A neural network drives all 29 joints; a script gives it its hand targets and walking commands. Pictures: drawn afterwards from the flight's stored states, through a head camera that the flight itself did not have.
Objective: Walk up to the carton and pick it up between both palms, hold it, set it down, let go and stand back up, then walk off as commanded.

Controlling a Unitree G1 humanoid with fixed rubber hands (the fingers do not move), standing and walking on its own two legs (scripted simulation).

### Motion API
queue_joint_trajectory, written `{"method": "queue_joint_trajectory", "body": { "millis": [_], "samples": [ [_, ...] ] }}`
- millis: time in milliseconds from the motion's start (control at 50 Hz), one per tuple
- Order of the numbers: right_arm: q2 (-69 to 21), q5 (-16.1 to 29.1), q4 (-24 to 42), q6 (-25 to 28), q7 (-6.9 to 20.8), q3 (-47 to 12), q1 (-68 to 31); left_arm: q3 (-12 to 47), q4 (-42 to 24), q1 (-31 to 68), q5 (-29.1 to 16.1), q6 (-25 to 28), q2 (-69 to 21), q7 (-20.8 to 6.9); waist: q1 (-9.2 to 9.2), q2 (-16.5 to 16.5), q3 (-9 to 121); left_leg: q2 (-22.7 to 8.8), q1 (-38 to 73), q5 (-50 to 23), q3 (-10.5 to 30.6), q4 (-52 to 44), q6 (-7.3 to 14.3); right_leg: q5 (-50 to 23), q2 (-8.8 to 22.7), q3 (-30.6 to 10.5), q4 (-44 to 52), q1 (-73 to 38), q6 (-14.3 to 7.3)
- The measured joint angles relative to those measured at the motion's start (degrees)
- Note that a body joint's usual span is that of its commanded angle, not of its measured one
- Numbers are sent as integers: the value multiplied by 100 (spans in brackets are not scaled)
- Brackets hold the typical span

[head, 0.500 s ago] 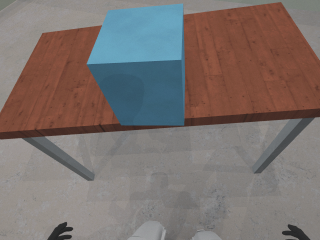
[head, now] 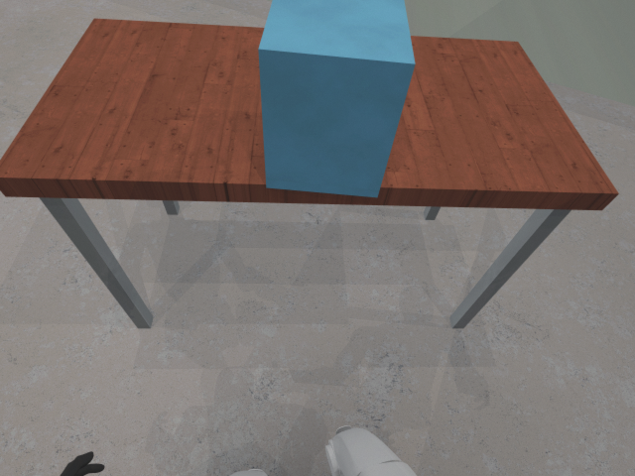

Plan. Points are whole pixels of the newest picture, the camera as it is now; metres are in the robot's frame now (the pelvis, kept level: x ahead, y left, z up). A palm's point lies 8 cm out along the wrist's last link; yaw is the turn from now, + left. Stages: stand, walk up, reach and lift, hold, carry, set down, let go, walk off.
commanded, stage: walk off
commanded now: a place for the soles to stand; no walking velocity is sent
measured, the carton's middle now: (330, 96) +0.68 -0.03 +0.08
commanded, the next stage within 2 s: stand in 1.08 s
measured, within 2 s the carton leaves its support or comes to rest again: neither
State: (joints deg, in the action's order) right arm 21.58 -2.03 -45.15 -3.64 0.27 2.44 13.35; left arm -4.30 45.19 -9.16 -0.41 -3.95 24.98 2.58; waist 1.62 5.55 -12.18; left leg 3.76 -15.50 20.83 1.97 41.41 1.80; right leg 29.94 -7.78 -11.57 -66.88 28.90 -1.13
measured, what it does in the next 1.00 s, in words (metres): steps on the spot: right foot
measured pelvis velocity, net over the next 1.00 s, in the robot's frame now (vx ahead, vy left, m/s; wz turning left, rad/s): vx -0.07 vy -0.01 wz -0.04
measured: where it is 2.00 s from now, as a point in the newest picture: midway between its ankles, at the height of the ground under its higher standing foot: outside the picture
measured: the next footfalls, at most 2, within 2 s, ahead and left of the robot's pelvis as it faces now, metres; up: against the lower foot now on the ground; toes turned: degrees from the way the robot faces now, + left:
right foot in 0.24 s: -0.07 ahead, -0.12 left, +0.00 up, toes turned +1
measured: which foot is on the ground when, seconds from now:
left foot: down 0.00-1.00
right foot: up 0.00-0.22, down 0.24-1.00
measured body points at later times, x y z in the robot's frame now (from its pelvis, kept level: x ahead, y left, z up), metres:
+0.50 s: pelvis -0.06 +0.01 +0.01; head -0.06 -0.02 +0.46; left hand +0.05 +0.31 -0.08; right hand -0.01 -0.30 -0.12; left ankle -0.01 +0.13 -0.71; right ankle -0.11 -0.12 -0.71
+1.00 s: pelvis -0.07 -0.01 +0.02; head -0.07 -0.01 +0.47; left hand +0.05 +0.28 -0.09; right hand +0.02 -0.32 -0.09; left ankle -0.01 +0.13 -0.71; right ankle -0.11 -0.12 -0.71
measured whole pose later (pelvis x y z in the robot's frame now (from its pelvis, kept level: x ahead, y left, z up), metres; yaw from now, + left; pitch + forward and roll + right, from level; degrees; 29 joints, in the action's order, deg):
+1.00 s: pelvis -0.07 -0.01 +0.02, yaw -2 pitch -2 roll +1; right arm 21.4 -0.3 -54.3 1.4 0.5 1.0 8.8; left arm -1.3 55.8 -9.2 0.6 2.0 19.4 -0.4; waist 1.4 0.3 -1.2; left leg 2.2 -14.4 10.1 6.6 26.3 -1.2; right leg 19.1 -1.0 -3.0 -28.2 7.3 -0.8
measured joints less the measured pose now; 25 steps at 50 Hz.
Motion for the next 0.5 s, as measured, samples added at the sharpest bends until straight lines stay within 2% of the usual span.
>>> {"method": "queue_joint_trajectory", "body": {
  "millis": [60, 100, 140, 220, 240, 280, 340, 360, 400, 420, 460, 500],
  "samples": [
    [6, -19, 55, 42, -35, 15, -135, 3, 87, -243, 0, 77, 2, -18, -42, -13, 117, -128, -118, -191, -107, -122, 38, -79, -90, 104, -567, -199, 11],
    [15, -14, 149, 132, -40, 37, -201, 15, 154, -387, 20, 114, -3, -55, -55, -50, 211, -198, -234, -280, -172, -149, 32, 22, -10, 155, -327, -514, 28],
    [14, -6, 207, 214, -19, 40, -236, 30, 223, -531, 48, 138, 7, -109, -60, -66, 349, -234, -349, -351, -243, -169, 24, 103, 137, 148, 312, -908, 51],
    [9, -6, 167, 215, 72, 43, -311, 52, 403, -824, 89, 235, -4, -192, -99, -121, 698, -285, -526, -412, -472, -157, 14, 416, 596, 385, 2282, -1773, 48],
    [27, 0, 127, 199, 82, 55, -343, 53, 479, -844, 107, 271, -58, -192, -89, -234, 710, -346, -530, -422, -474, -131, -13, 134, 605, 482, 2705, -1935, 19],
    [92, 38, 7, 163, 66, 102, -249, 86, 596, -840, 159, 342, -251, -192, 46, -648, 721, -473, -472, -371, -207, -95, -35, -456, 449, 743, 3095, -2199, 35],
    [114, 175, -361, 172, 57, 90, -55, 178, 609, -1017, 199, 424, -363, -211, -129, -758, 1114, -241, -465, 249, 49, 12, -25, -579, 529, 641, 3198, -2108, -25],
    [138, 208, -443, 194, 63, 102, -37, 200, 640, -1025, 195, 438, -407, -209, -137, -813, 1149, -186, -379, 151, 155, -2, -4, -588, 551, 609, 3211, -2101, -14],
    [160, 233, -505, 285, 52, 127, 64, 221, 718, -929, 183, 469, -480, -206, -18, -951, 1150, -190, -59, -485, 293, -529, 17, -600, 587, 699, 3242, -2132, 81],
    [112, 229, -552, 327, 41, 126, 107, 213, 747, -817, 174, 468, -487, -204, 32, -914, 1123, -115, -10, -618, 319, -665, -43, -583, 672, 742, 3217, -2132, 115],
    [5, 206, -633, 368, 15, 49, 140, 196, 707, -615, 157, 471, -487, -209, 6, -808, 1059, -8, 45, -636, 283, -811, -141, -578, 797, 718, 3179, -2099, 138],
    [-72, 210, -688, 393, 14, -37, 115, 195, 650, -442, 127, 504, -495, -212, 1, -792, 1020, -22, 23, -637, 278, -867, -172, -639, 791, 711, 3233, -2068, 139]
  ]
}}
